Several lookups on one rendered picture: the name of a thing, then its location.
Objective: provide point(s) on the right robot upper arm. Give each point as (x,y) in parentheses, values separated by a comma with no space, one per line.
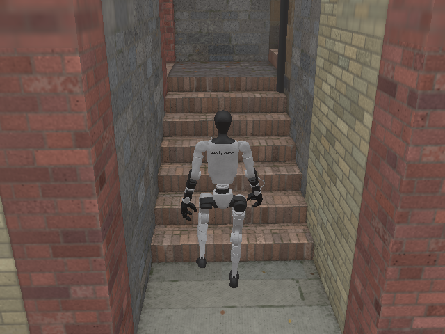
(244,147)

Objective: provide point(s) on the robot left forearm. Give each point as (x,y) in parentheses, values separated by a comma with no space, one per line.
(190,187)

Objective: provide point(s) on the robot left shin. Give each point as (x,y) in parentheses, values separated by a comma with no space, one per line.
(202,235)

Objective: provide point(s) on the right robot hand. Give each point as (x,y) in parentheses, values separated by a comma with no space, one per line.
(254,197)

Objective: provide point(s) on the left robot upper arm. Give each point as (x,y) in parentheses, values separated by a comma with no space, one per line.
(197,159)

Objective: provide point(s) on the robot right forearm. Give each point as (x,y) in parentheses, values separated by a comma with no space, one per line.
(254,183)

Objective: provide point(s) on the robot left foot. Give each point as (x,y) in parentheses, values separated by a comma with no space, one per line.
(201,262)

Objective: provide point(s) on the left robot hand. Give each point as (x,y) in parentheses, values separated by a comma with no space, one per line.
(185,211)

